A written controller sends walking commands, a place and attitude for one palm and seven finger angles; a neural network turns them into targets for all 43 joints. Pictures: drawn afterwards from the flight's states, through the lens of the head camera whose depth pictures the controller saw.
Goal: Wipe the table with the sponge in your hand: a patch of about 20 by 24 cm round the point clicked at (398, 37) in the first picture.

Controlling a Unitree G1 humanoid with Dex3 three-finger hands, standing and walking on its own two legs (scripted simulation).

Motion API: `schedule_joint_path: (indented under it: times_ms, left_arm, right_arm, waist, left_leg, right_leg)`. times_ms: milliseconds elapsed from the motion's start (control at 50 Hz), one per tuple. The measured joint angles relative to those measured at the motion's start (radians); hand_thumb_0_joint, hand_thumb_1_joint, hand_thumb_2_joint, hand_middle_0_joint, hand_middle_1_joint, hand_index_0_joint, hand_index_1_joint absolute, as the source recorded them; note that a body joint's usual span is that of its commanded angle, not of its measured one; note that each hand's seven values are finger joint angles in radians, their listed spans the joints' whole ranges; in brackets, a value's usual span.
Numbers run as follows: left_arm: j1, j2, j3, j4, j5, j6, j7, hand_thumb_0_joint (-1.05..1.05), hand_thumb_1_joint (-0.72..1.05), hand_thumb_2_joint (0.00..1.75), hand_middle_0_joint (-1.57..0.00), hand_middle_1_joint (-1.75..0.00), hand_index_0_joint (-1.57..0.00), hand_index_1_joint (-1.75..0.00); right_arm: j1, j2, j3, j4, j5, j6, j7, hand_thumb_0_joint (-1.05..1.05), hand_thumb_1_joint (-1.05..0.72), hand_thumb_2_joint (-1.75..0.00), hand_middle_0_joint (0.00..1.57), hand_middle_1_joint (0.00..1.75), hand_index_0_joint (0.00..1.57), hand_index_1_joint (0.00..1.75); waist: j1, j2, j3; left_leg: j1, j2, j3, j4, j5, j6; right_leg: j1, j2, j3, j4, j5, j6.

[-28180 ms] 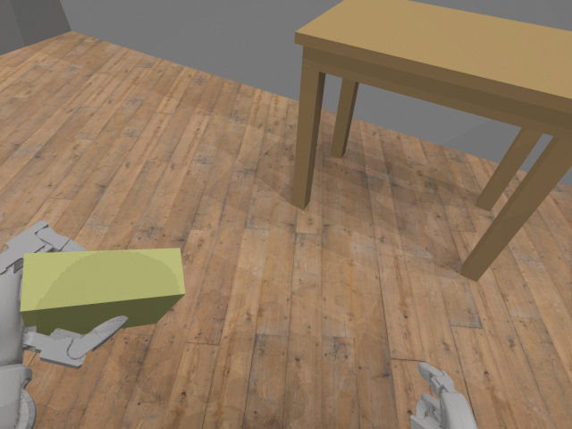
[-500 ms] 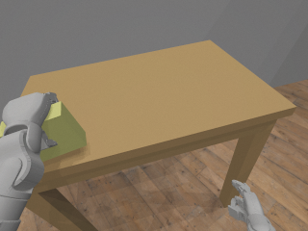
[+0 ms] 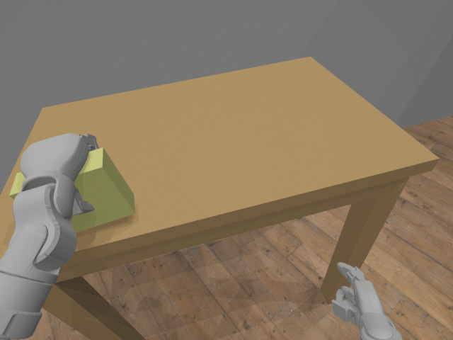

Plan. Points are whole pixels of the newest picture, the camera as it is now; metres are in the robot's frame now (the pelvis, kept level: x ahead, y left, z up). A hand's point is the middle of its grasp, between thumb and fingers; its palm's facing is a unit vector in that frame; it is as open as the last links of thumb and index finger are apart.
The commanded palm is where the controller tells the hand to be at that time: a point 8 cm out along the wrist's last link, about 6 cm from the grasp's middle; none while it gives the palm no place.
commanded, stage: move the sponge above the wiping area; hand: left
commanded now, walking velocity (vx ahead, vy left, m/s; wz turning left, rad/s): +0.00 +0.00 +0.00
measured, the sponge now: (87, 202) +0.28 +0.31 +0.12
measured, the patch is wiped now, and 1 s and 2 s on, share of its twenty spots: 0.00 0.00 0.00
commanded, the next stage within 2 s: lower the sponge onto the table in 0.64 s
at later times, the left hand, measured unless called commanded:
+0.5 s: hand (74, 185) +0.27 +0.31 +0.17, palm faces +0.07 -0.06 -1.00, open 9.4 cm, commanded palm +0.24 +0.31 +0.26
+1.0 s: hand (77, 181) +0.27 +0.30 +0.18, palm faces +0.10 -0.05 -0.99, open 9.4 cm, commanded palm +0.23 +0.31 +0.26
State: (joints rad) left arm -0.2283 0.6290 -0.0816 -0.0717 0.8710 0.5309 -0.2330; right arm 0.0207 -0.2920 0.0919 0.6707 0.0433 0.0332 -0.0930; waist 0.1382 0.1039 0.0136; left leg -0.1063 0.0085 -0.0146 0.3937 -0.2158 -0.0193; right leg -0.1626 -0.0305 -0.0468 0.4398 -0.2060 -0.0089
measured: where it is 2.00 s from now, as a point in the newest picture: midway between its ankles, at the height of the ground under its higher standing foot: outside the picture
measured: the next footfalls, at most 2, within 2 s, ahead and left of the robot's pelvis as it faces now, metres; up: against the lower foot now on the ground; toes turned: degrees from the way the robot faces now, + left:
none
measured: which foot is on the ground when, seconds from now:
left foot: down 0.00-1.00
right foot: down 0.00-1.00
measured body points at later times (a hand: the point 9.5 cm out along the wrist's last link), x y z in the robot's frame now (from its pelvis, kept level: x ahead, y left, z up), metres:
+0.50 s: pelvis +0.01 +0.00 +0.00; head +0.00 -0.05 +0.45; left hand +0.27 +0.31 +0.22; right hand +0.27 -0.20 -0.08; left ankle +0.00 +0.14 -0.74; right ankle +0.03 -0.11 -0.74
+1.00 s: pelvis +0.01 +0.00 +0.00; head +0.00 -0.05 +0.45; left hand +0.26 +0.30 +0.23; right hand +0.26 -0.20 -0.08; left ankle +0.00 +0.14 -0.74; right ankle +0.03 -0.11 -0.74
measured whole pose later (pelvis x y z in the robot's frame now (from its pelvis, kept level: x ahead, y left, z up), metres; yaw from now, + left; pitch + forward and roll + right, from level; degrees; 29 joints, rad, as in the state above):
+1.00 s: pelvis +0.01 +0.00 +0.00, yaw +0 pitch -4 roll +1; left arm -0.13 0.63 -0.05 -0.20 0.86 0.55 -0.22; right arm 0.03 -0.30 0.09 0.66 0.04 0.06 -0.08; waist 0.15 0.11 0.01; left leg -0.10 0.01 -0.01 0.40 -0.24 -0.02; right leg -0.16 -0.03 -0.04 0.46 -0.23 -0.01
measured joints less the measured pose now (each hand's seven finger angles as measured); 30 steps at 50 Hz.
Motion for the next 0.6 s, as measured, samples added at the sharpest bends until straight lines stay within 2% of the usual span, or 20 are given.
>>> schedule_joint_path:
  times_ms: [80,140,220,340,460,600]
  left_arm:
    - [0.013,-0.004,-0.010,-0.034,0.002,-0.053,0.022,0.00,-0.46,1.06,-0.82,-1.39,-0.80,-1.41]
    - [0.017,0.001,0.011,-0.052,-0.003,-0.076,0.059,0.00,-0.46,1.06,-0.82,-1.39,-0.80,-1.41]
    - [0.007,0.008,0.046,-0.055,-0.013,-0.031,0.095,0.00,-0.46,1.06,-0.82,-1.39,-0.80,-1.41]
    - [0.044,0.015,0.088,-0.068,-0.035,0.048,0.067,0.00,-0.46,1.06,-0.82,-1.39,-0.80,-1.41]
    - [0.085,0.004,0.047,-0.076,-0.030,0.048,0.024,0.00,-0.46,1.06,-0.81,-1.39,-0.80,-1.41]
    - [0.029,0.003,-0.004,-0.066,0.000,-0.029,0.043,0.00,-0.46,1.06,-0.82,-1.39,-0.80,-1.41]
  right_arm:
    - [0.008,0.005,-0.004,0.005,-0.008,-0.010,-0.003,0.01,-0.90,-0.89,0.20,0.30,0.20,0.30]
    - [0.009,0.014,-0.007,0.011,-0.012,-0.009,0.004,0.01,-0.90,-0.89,0.20,0.30,0.20,0.30]
    - [0.006,0.018,-0.009,0.016,-0.007,0.003,0.020,0.01,-0.90,-0.89,0.20,0.30,0.20,0.30]
    - [-0.007,0.008,-0.006,-0.001,0.005,0.024,0.025,0.01,-0.90,-0.89,0.20,0.30,0.20,0.30]
    - [-0.009,-0.006,-0.006,-0.013,0.003,0.016,0.008,0.01,-0.90,-0.89,0.20,0.30,0.20,0.30]
    - [-0.017,0.007,-0.003,0.004,-0.010,-0.009,-0.010,0.01,-0.90,-0.89,0.20,0.30,0.20,0.30]
  waist:
    - [0.002,-0.007,0.008]
    - [0.003,-0.011,0.007]
    - [0.004,-0.006,-0.001]
    - [0.000,0.010,-0.009]
    - [0.010,0.008,-0.004]
    - [0.021,-0.009,0.010]
  left_leg:
    - [0.007,0.002,0.004,-0.001,-0.005,-0.001]
    - [0.016,0.006,0.010,-0.006,-0.007,-0.003]
    - [0.022,0.010,0.016,-0.011,-0.011,-0.005]
    - [0.013,0.009,0.015,-0.007,-0.014,-0.003]
    - [0.005,0.005,0.004,0.008,-0.021,-0.002]
    - [0.016,0.006,-0.009,0.004,-0.019,-0.005]
  right_leg:
    - [0.004,0.002,0.004,0.001,-0.004,-0.002]
    - [0.010,0.007,0.009,-0.004,-0.005,-0.004]
    - [0.014,0.011,0.015,-0.008,-0.006,-0.004]
    - [0.005,0.010,0.015,-0.003,-0.010,-0.002]
    - [0.002,0.005,0.005,0.010,-0.020,-0.001]
    - [0.020,0.006,-0.008,0.001,-0.019,-0.006]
